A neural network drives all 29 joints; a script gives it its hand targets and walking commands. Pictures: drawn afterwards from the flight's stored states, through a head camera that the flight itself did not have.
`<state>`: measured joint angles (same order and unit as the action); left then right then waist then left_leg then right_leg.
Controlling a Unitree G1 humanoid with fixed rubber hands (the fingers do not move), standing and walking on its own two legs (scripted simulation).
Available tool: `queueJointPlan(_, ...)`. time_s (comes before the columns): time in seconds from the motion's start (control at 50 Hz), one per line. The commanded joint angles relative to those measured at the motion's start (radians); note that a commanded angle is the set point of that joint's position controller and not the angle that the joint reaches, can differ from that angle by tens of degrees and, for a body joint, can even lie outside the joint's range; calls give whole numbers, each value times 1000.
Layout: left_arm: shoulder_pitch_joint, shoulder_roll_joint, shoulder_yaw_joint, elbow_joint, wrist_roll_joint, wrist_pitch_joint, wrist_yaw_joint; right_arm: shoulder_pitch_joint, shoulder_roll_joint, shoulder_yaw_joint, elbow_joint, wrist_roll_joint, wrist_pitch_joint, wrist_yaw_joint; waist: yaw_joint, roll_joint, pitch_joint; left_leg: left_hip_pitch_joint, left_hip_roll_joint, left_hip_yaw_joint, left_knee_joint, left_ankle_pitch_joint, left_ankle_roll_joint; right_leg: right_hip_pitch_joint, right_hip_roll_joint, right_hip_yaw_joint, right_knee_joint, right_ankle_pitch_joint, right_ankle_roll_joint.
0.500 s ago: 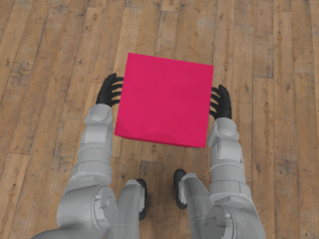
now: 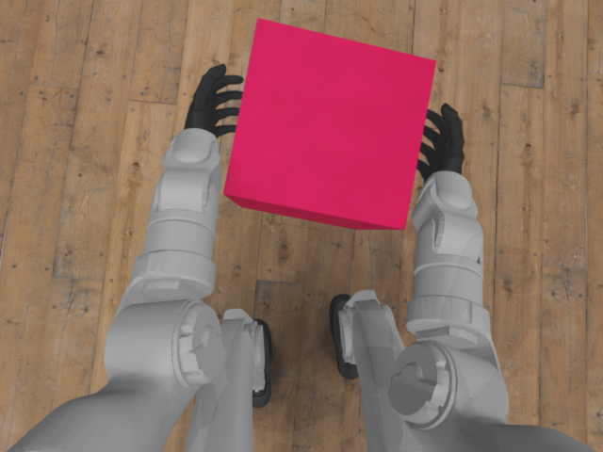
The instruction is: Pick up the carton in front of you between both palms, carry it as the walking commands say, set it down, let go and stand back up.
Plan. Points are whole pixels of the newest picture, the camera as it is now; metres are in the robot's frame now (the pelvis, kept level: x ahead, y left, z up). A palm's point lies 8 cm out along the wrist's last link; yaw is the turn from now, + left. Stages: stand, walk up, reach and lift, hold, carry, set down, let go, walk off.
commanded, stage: set down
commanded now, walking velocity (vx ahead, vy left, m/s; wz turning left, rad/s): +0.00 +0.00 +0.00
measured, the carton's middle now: (318, 149) +0.49 -0.06 -0.18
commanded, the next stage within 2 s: none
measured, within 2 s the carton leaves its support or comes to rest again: rests again in 1.34 s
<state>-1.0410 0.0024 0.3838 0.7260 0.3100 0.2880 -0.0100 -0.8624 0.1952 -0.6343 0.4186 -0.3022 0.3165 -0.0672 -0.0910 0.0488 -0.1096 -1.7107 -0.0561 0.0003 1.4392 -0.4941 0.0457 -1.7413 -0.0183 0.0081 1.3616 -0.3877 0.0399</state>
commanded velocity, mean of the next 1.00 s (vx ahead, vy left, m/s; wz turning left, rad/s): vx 0.00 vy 0.00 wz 0.00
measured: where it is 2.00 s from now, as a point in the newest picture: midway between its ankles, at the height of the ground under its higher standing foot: (304, 364)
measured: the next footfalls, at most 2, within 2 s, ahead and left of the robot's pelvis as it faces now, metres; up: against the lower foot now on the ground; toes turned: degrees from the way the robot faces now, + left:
none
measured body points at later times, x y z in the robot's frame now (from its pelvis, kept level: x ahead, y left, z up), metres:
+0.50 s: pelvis -0.03 -0.01 -0.11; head +0.32 +0.01 +0.17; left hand +0.56 +0.07 -0.25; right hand +0.46 -0.21 -0.25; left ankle +0.06 +0.09 -0.56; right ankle +0.10 -0.14 -0.56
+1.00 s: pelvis -0.02 -0.01 -0.19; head +0.37 +0.01 +0.03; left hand +0.60 +0.06 -0.38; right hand +0.50 -0.23 -0.35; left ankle +0.05 +0.09 -0.56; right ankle +0.10 -0.14 -0.55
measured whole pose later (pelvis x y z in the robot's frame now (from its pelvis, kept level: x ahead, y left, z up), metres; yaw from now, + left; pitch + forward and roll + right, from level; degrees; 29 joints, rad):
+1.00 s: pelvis -0.02 -0.01 -0.19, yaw -2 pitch +43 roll -6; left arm -1.70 0.41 -0.04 1.16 0.07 0.28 0.03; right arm -1.42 -0.01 -0.61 0.74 -0.05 0.30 -0.15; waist -0.20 -0.02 0.32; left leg -2.23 -0.07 -0.03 2.15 -0.67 0.04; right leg -2.24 0.03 -0.01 2.03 -0.54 0.07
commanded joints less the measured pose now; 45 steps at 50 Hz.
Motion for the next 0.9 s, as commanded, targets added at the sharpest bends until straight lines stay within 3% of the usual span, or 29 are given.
queueJointPlan(0.0, -503, -898, -476, 53, -149, -18, -223, -688, 777, 624, 78, 164, -20, 272, -41, 61, -1014, 497, -97, -56, -87, 419, -50, 444, 153, -83, 47, 328, 2)
queueJointPlan(0.16, -633, -860, -533, 48, -207, 18, -204, -809, 727, 613, 56, 211, 9, 247, -76, 102, -1111, 435, -106, -41, 46, 393, -57, 361, 149, -102, 164, 318, 12)
queueJointPlan(0.32, -740, -773, -483, 143, -202, 18, -195, -923, 659, 533, 80, 212, 6, 218, -102, 134, -1030, 280, -106, -25, 151, 307, -52, 278, 140, -112, 260, 275, 17)
queueJointPlan(0.52, -867, -622, -445, 251, -208, 3, -184, -1088, 549, 482, 92, 240, -18, 172, -118, 121, -956, 166, -94, -16, 285, 217, -36, 248, 124, -129, 385, 235, 27)
queueJointPlan(0.72, -1018, -522, -538, 271, -310, -15, -185, -1226, 454, 488, 89, 316, -40, 131, -168, 152, -947, 197, -74, -26, 436, 274, -32, 243, 108, -133, 514, 303, 24)
queueJointPlan(0.88, -1074, -463, -574, 254, -344, -56, -186, -1111, 507, 415, 244, 345, -45, 142, -158, 232, -821, 190, -57, -31, 517, 372, -33, 131, 111, -112, 585, 377, 16)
